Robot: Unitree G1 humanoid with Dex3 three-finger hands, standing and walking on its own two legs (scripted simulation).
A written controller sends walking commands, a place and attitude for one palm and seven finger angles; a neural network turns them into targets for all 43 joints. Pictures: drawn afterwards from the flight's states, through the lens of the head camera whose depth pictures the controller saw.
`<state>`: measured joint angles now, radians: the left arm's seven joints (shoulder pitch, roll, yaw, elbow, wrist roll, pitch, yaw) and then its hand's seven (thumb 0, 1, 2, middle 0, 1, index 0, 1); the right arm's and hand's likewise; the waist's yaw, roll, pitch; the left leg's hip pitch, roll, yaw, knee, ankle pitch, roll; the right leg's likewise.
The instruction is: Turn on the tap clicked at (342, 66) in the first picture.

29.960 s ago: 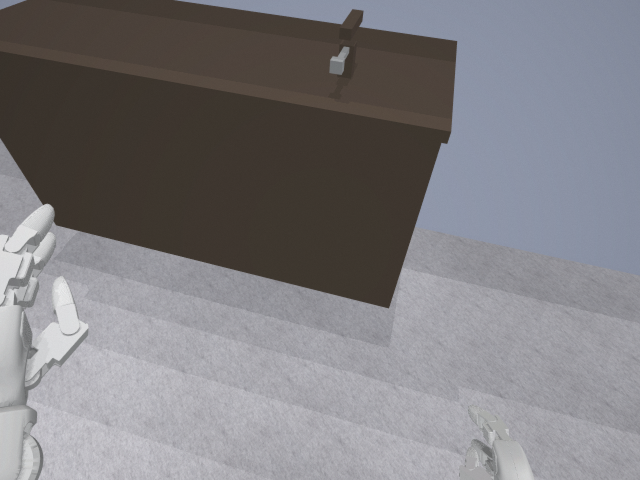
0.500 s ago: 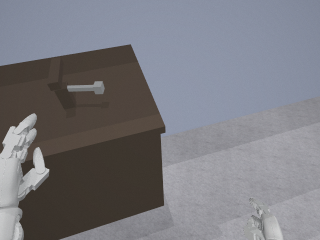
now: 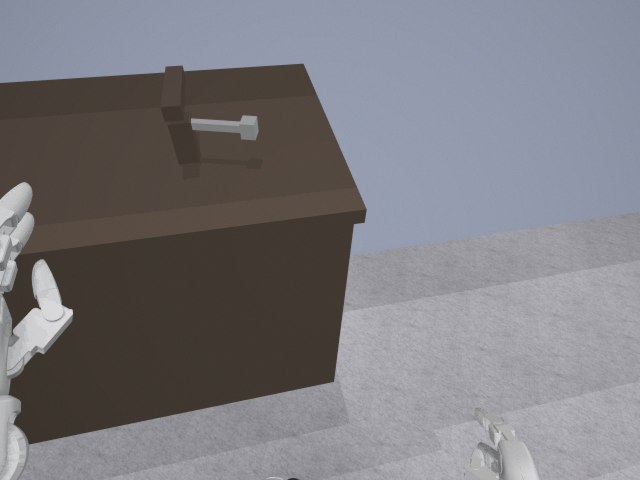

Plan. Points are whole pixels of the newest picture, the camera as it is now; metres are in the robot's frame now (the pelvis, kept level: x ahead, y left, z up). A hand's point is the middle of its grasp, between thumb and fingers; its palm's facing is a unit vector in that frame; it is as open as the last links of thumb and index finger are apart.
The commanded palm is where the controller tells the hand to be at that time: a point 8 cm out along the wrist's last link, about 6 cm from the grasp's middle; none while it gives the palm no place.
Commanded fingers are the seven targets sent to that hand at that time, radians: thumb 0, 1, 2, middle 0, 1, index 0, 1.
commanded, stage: step back with the hand held close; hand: left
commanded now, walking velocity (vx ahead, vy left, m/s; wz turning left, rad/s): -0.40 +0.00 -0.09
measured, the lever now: (249, 127) +0.61 +0.17 +0.13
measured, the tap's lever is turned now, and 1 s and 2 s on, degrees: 74 74 74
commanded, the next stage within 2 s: stop stepping back and stand still in 0.32 s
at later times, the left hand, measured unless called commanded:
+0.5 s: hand out of the picture +0.09 +0.21 +0.18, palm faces +0.27 -0.87 -0.41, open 7.4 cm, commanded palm +0.04 +0.26 +0.19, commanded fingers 0.00 0.90 0.90 -0.20 -0.30 -0.20 -0.30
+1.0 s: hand out of the picture -0.03 +0.24 +0.18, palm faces +0.39 -0.82 -0.42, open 7.4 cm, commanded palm -0.07 +0.27 +0.19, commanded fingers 0.00 0.90 0.90 -0.20 -0.30 -0.20 -0.30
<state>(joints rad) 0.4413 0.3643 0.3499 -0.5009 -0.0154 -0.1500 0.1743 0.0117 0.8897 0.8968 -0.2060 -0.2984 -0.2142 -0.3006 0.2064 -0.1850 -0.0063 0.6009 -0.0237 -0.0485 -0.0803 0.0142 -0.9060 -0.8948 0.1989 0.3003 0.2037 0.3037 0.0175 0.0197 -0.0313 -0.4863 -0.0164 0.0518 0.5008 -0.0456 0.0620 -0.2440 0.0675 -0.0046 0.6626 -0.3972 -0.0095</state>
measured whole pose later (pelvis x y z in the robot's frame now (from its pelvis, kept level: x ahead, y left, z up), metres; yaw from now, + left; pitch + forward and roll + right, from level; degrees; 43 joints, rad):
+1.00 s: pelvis -0.24 +0.00 +0.01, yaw -2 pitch -1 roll +1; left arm 0.51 0.39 0.36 -0.45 -0.03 -0.15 0.17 0.01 0.89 0.90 -0.21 -0.30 -0.21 -0.30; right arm 0.29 -0.21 -0.03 0.65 -0.01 -0.13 -0.08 0.02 -0.91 -0.90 0.19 0.30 0.20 0.30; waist -0.03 -0.02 -0.06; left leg -0.14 0.02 0.08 0.51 -0.36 -0.01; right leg -0.40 -0.01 -0.06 0.81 -0.42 0.00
